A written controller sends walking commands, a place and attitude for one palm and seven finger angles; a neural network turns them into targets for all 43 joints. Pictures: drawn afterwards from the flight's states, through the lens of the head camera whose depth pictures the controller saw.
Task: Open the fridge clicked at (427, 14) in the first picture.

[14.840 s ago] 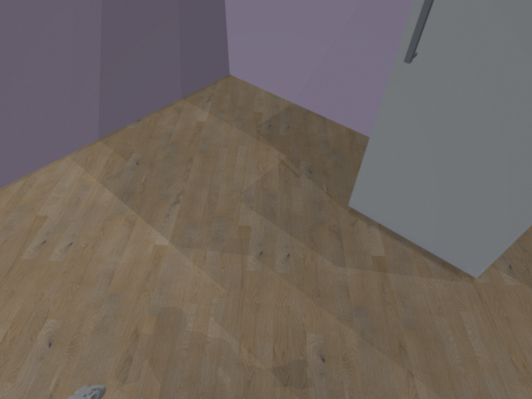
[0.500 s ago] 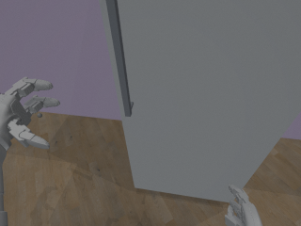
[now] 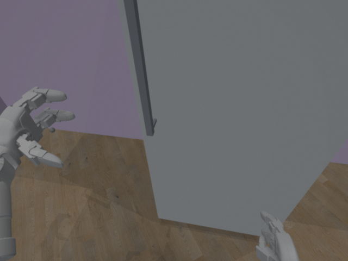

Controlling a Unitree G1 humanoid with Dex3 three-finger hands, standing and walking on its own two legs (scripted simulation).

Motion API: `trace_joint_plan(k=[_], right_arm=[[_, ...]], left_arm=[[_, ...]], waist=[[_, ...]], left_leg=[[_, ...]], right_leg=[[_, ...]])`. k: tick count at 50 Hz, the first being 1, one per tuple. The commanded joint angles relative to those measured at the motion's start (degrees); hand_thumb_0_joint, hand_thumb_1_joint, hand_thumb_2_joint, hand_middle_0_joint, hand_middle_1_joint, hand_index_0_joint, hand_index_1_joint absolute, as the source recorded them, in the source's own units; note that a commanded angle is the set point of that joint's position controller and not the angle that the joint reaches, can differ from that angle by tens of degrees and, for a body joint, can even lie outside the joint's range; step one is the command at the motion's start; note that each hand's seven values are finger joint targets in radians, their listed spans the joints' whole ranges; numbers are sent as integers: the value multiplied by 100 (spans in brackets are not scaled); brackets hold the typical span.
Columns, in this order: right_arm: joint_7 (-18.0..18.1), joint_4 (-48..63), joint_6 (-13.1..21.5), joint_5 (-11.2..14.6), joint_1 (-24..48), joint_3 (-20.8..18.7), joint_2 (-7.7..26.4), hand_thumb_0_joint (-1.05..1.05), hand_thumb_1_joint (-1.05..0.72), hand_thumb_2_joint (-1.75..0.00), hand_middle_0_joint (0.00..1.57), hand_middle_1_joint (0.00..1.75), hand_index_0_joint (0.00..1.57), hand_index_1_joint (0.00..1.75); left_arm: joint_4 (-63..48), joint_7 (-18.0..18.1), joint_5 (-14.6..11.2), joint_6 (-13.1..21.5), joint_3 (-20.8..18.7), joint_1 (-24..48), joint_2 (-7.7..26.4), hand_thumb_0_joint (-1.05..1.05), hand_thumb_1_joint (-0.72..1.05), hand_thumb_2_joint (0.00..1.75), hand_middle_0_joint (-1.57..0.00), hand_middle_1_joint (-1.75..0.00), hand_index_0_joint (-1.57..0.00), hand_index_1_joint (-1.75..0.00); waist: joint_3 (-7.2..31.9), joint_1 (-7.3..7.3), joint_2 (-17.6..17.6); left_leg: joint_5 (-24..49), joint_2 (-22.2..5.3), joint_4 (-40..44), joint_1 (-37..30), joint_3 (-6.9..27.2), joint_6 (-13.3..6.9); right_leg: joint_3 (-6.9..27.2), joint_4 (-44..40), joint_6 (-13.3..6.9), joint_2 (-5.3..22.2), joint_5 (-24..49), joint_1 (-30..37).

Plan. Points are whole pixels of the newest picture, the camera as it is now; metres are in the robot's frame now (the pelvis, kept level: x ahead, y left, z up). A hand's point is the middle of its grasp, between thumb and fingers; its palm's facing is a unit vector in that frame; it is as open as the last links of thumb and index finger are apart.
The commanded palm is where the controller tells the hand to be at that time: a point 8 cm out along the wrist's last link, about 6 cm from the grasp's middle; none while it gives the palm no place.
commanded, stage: move the hooked fingers beside the handle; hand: left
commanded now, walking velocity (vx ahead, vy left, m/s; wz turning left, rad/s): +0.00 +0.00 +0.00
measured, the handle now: (143, 64) +0.48 +0.13 +0.25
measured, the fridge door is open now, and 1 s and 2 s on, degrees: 0 0 0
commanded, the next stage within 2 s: none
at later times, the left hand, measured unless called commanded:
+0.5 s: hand (81, 116) +0.33 +0.24 +0.20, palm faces -0.02 -1.00 -0.06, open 14.0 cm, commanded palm +0.31 +0.28 +0.21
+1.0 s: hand (101, 105) +0.38 +0.21 +0.20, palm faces -0.03 -1.00 -0.04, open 14.0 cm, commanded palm +0.35 +0.26 +0.20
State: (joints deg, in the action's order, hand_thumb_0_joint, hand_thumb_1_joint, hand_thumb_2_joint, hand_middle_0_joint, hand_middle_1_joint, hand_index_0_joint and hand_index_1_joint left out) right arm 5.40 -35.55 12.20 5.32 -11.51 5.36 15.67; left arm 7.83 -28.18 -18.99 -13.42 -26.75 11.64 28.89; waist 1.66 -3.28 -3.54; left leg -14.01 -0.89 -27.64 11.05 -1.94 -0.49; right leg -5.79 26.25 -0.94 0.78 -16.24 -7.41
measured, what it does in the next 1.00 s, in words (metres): stands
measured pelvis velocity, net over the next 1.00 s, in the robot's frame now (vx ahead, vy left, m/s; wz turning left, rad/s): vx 0.00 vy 0.00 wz -0.02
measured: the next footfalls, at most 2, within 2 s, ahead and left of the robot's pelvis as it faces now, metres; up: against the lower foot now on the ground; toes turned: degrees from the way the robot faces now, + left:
none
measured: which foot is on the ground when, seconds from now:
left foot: down 0.00-1.00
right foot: down 0.00-1.00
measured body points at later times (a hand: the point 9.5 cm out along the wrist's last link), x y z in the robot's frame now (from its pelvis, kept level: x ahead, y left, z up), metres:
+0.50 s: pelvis +0.00 +0.00 +0.00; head -0.02 -0.02 +0.45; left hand +0.33 +0.29 +0.21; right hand +0.17 -0.23 -0.08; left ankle +0.01 +0.11 -0.74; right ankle -0.02 -0.10 -0.74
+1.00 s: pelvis +0.00 +0.00 +0.00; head -0.01 -0.02 +0.45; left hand +0.37 +0.26 +0.21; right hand +0.16 -0.24 -0.08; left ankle +0.01 +0.11 -0.74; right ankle -0.02 -0.10 -0.74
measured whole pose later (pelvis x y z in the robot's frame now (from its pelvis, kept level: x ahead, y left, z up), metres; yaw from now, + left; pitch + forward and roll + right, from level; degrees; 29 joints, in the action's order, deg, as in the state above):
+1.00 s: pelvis +0.00 +0.00 +0.00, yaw -1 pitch -1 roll +0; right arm 5.6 -36.7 7.8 5.1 -12.8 4.1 15.5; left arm 22.1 -17.9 -14.0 -11.8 -18.2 27.7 23.8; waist 1.7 -0.1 -2.5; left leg -13.4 -1.0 -26.2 11.7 -3.3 -0.6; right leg -4.3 26.1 -1.0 0.7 -15.7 -9.3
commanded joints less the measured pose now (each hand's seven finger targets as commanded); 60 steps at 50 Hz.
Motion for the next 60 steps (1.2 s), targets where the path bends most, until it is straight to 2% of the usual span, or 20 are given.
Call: trace_joint_plan(k=[1, 6, 8, 11, 13, 17, 18, 22, 23, 26, 28, 32, 38, 42, 43, 46, 48, 55, 58, 60], right_arm=[[82, 947, 325, 38, 777, -319, 653, 0, -90, -90, 20, 30, 20, 30], [85, 1002, 332, 32, 826, -308, 610, 0, -90, -90, 20, 30, 20, 30], [63, 975, 310, 14, 765, -313, 605, 0, -90, -90, 20, 30, 20, 30], [70, 930, 266, 43, 751, -317, 638, 0, -90, -90, 20, 30, 20, 30], [54, 948, 240, 34, 744, -336, 644, 0, -90, -90, 20, 30, 20, 30], [57, 1002, 217, 38, 758, -336, 625, 0, -90, -90, 20, 30, 20, 30], [53, 962, 189, 25, 736, -331, 629, 0, -90, -90, 20, 30, 20, 30], [90, 917, 179, 27, 720, -346, 620, 0, -90, -90, 20, 30, 20, 30], [82, 864, 152, 16, 671, -358, 651, 0, -90, -90, 20, 30, 20, 30], [83, 882, 124, 24, 711, -347, 617, 0, -90, -90, 20, 30, 20, 30], [75, 858, 91, 18, 663, -360, 645, 0, -90, -90, 20, 30, 20, 30], [96, 845, 48, 25, 625, -365, 645, 0, -90, -90, 20, 30, 20, 30], [65, 873, 5, 8, 597, -390, 629, 0, -90, -90, 20, 30, 20, 30], [73, 798, -53, 25, 547, -407, 644, 0, -90, -90, 20, 30, 20, 30], [67, 780, -77, 12, 510, -411, 673, 0, -90, -90, 20, 30, 20, 30], [72, 801, -106, 10, 528, -417, 655, 0, -90, -90, 20, 30, 20, 30], [60, 778, -128, 2, 498, -429, 665, 0, -90, -90, 20, 30, 20, 30], [83, 700, -175, 7, 410, -433, 674, 0, -90, -90, 20, 30, 20, 30], [88, 650, -199, 2, 323, -470, 712, 0, -90, -90, 20, 30, 20, 30], [98, 635, -215, 11, 338, -451, 693, 0, -90, -90, 20, 30, 20, 30]], left_arm=[[-894, 96, -51, 322, -456, 2196, 1728, 0, -50, 30, -30, -120, -30, -120], [-1055, 176, -5, 482, -347, 2487, 1639, 0, -50, 30, -30, -120, -30, -120], [-952, 200, -9, 500, -355, 2331, 1637, 0, -50, 30, -30, -120, -30, -120], [-555, 252, 17, 397, -216, 2512, 1486, 0, -50, 30, -30, -120, -30, -120], [-527, 305, 37, 349, -158, 2429, 1441, 0, -50, 30, -30, -120, -30, -120], [-804, 467, 100, 372, -109, 2713, 1391, 0, -50, 30, -30, -120, -30, -120], [-745, 495, 123, 382, -45, 2774, 1391, 0, -50, 30, -30, -120, -30, -120], [-592, 622, 154, 402, 64, 3099, 1234, 0, -50, 30, -30, -120, -30, -120], [-495, 656, 182, 406, -38, 3020, 1393, 0, -50, 30, -30, -120, -30, -120], [-469, 704, 230, 407, 64, 3243, 1282, 0, -50, 30, -30, -120, -30, -120], [-326, 736, 240, 405, 78, 3215, 1292, 0, -50, 30, -30, -120, -30, -120], [-121, 776, 272, 406, 207, 3579, 1192, 0, -50, 30, -30, -120, -30, -120], [-186, 842, 307, 509, 366, 3652, 1033, 0, -50, 30, -30, -120, -30, -120], [157, 929, 319, 466, 420, 3806, 941, 0, -50, 30, -30, -120, -30, -120], [181, 949, 338, 476, 428, 3804, 990, 0, -50, 30, -30, -120, -30, -120], [63, 1025, 392, 516, 430, 4084, 1004, 0, -50, 30, -30, -120, -30, -120], [177, 1069, 406, 557, 306, 3958, 1155, 0, -50, 30, -30, -120, -30, -120], [496, 1077, 420, 657, 582, 4439, 902, 0, -50, 30, -30, -120, -30, -120], [760, 1099, 432, 675, 596, 4454, 908, 0, -50, 30, -30, -120, -30, -120], [836, 1116, 449, 695, 710, 4706, 811, 0, -50, 30, -30, -120, -30, -120]], waist=[[904, 135, -54], [1214, 109, -338], [1190, 80, -59], [903, 150, -27], [866, 96, 63], [1193, 125, -150], [1089, 131, 13], [1107, 187, -80], [1112, 162, 189], [1134, 186, -152], [1153, 171, 154], [1185, 246, -43], [1437, 204, 64], [1241, 279, 157], [1223, 257, 327], [1419, 283, 14], [1394, 238, 173], [1323, 367, 37], [1329, 371, 397], [1300, 423, 168]], left_leg=[[980, 92, 289, -809, 290, -178], [1161, 103, 277, -949, 301, -171], [1268, 65, 271, -915, 297, -173], [1011, 65, 329, -757, 299, -161], [979, 49, 327, -708, 287, -166], [1123, 55, 334, -883, 299, -150], [1149, 30, 326, -837, 299, -164], [1011, 43, 354, -899, 300, -167], [1074, 23, 347, -828, 285, -180], [1098, 36, 372, -881, 277, -157], [1144, 14, 360, -835, 278, -173], [1097, 31, 362, -874, 263, -166], [1451, 15, 289, -974, 233, -185], [1294, 18, 320, -891, 236, -172], [1308, 3, 325, -838, 235, -187], [1428, 30, 313, -938, 214, -182], [1459, 2, 296, -896, 210, -193], [1364, 10, 321, -903, 222, -186], [1288, -6, 306, -835, 215, -214], [1229, 19, 315, -836, 197, -210]], right_leg=[[261, -437, 26, -39, 1290, -469], [280, -369, -19, -16, 1463, -303], [265, -380, -16, -24, 1582, -246], [242, -398, 2, -28, 1355, -452], [283, -436, -8, -13, 1285, -436], [236, -336, -23, -21, 1373, -390], [262, -386, -27, -19, 1388, -368], [272, -388, -19, -23, 1286, -471], [289, -427, -16, -13, 1354, -358], [287, -391, -37, -8, 1382, -393], [297, -416, -33, -7, 1431, -325], [298, -385, -32, -8, 1420, -415], [326, -335, -47, 8, 1792, -242], [303, -342, -34, -8, 1677, -391], [306, -368, -33, 1, 1680, -339], [338, -325, -49, 8, 1809, -274], [352, -348, -44, 11, 1844, -237], [346, -356, -58, 5, 1773, -341], [352, -381, -33, 5, 1708, -350], [378, -383, -39, 11, 1687, -399]])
